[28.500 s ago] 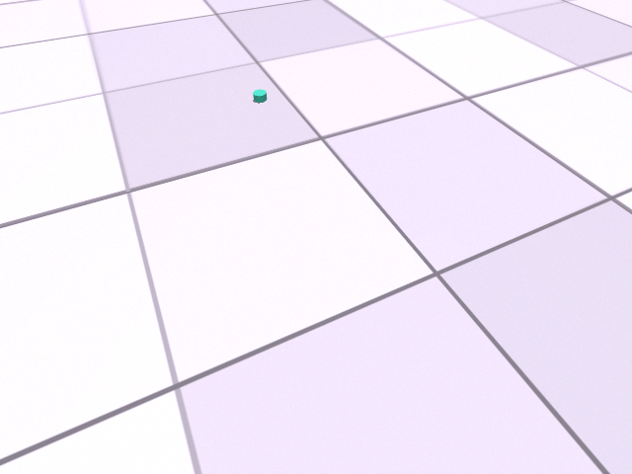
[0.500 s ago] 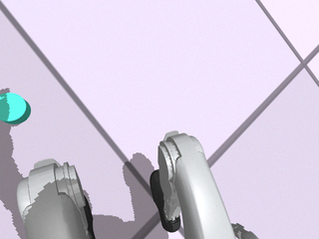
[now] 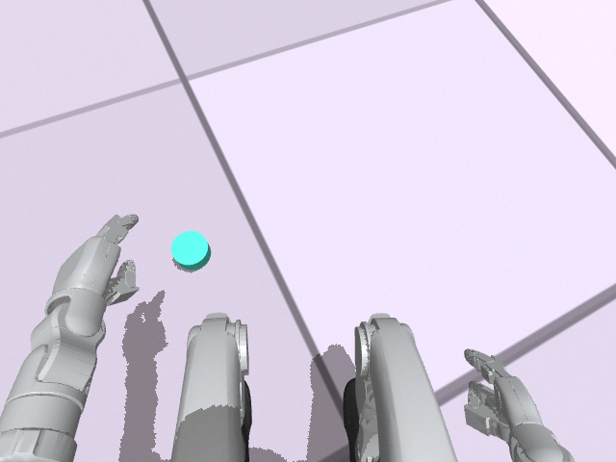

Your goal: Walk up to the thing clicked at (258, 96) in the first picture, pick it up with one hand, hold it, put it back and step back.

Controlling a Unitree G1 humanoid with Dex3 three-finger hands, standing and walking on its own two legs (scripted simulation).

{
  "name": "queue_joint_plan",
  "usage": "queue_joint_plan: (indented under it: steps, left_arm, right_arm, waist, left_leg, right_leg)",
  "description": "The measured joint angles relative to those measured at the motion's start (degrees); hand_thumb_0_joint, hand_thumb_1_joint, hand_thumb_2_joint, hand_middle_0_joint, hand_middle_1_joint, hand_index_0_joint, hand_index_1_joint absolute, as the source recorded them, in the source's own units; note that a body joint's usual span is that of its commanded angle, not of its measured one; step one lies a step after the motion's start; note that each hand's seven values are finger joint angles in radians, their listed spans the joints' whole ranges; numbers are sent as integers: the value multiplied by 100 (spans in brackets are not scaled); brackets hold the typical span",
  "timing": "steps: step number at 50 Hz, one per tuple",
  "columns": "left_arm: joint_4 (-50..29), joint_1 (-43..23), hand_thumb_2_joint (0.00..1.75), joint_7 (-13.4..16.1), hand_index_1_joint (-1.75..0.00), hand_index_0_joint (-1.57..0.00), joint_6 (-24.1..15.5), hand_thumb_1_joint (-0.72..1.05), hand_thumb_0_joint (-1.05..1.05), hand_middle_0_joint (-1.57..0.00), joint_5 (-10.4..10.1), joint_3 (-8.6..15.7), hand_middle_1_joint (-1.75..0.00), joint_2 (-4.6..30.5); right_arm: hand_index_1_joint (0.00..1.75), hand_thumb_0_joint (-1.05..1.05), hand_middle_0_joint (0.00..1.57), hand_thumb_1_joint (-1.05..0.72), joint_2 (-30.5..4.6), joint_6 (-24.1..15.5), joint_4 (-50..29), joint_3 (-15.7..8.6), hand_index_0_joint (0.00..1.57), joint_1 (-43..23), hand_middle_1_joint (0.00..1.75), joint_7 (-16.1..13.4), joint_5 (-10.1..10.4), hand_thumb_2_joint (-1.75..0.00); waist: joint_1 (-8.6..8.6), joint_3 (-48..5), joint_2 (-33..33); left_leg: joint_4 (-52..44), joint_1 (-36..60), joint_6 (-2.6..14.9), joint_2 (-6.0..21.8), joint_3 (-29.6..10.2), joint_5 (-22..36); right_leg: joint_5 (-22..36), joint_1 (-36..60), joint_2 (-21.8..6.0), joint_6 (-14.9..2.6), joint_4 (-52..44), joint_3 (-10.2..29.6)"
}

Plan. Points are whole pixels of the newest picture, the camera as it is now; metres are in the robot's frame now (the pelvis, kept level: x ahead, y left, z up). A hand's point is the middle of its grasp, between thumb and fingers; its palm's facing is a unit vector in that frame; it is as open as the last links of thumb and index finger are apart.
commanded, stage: home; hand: left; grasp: from above
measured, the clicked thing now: (191, 250) +0.51 +0.26 -0.45
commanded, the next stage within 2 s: none
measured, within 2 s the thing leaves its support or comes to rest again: neither
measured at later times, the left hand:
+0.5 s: hand (65, 337) +0.26 +0.21 +0.11, palm faces +0.12 -0.96 -0.25, open 7.4 cm
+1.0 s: hand out of the picture +0.22 +0.20 +0.20, palm faces +0.15 -0.97 -0.19, open 7.4 cm
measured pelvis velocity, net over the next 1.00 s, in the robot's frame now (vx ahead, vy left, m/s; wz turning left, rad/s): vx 0.08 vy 0.00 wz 0.10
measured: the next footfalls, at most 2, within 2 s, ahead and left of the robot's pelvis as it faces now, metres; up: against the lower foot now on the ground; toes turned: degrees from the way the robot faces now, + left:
none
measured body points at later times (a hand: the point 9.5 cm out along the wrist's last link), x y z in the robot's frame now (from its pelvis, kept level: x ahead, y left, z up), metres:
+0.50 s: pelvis +0.05 +0.00 +0.19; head +0.13 +0.03 +0.63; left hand +0.25 +0.26 +0.13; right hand +0.22 -0.22 +0.10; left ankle +0.09 +0.13 -0.44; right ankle +0.09 -0.14 -0.44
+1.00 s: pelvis +0.08 +0.00 +0.24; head +0.09 +0.01 +0.69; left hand +0.21 +0.25 +0.21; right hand +0.28 -0.22 +0.19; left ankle +0.09 +0.13 -0.44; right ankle +0.09 -0.14 -0.44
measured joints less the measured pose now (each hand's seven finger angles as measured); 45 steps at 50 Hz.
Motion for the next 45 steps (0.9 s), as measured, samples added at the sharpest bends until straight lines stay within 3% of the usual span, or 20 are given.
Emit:
queue_joint_plan:
  steps: [12,18,23,30,38,45]
  left_arm:
    - [-1429,1696,90,177,-30,-21,1167,89,1,-22,-1835,-86,-30,-656]
    - [-1874,2360,90,358,-30,-20,1600,90,1,-21,-2455,-56,-30,-973]
    - [-2182,2845,90,418,-30,-20,1865,90,1,-21,-2843,16,-30,-1197]
    - [-2822,3637,90,368,-30,-20,2117,90,1,-21,-3117,-1,-30,-1397]
    - [-3473,4398,90,244,-30,-20,2259,90,1,-21,-3107,-143,-30,-1476]
    - [-3423,4484,90,98,-30,-20,2267,90,1,-21,-3054,-177,-30,-1487]
  right_arm:
    - [30,1,20,-90,331,-345,-270,265,21,-21,30,-540,152,-90]
    - [30,1,20,-90,477,-523,-245,434,21,386,30,-822,196,-89]
    - [30,1,20,-90,526,-690,-169,517,21,783,30,-1080,193,-89]
    - [30,1,20,-90,480,-909,-235,484,21,1263,30,-1327,153,-89]
    - [30,1,20,-90,410,-1103,-378,391,21,1412,30,-1426,96,-90]
    - [30,1,20,-90,403,-1274,-381,380,21,1216,30,-1417,26,-90]
  waist:
    - [-26,-16,28]
    - [-81,-8,53]
    - [-132,16,69]
    - [-176,17,112]
    - [-101,-36,175]
    - [7,22,166]
  left_leg:
    - [-1689,2052,-18,-12,99,236]
    - [-2647,3242,-27,-1,141,352]
    - [-3484,4267,-31,22,179,485]
    - [-4554,5571,-20,51,253,695]
    - [-5300,6509,-5,28,311,861]
    - [-5451,6785,-11,-13,303,900]
  right_leg:
    - [253,2039,-65,-32,-1692,-49]
    - [400,3231,-69,-41,-2685,-80]
    - [575,4263,-52,-43,-3571,-100]
    - [851,5573,-23,-41,-4718,-94]
    - [1043,6519,-43,-30,-5502,-83]
    - [1048,6791,-82,-31,-5615,-101]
